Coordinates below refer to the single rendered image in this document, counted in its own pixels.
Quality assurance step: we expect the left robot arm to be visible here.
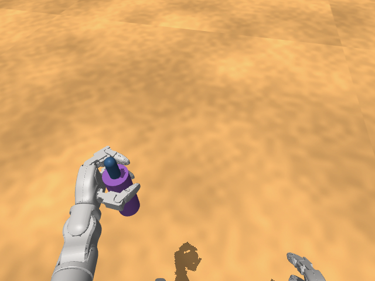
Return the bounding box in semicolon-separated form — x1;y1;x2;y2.
51;203;101;281

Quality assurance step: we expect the bottle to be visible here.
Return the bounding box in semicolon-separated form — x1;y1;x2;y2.
102;157;140;217

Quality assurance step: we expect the right robot hand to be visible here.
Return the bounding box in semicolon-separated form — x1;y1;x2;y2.
287;252;326;281

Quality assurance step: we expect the left robot hand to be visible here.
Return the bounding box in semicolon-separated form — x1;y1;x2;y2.
75;146;140;211

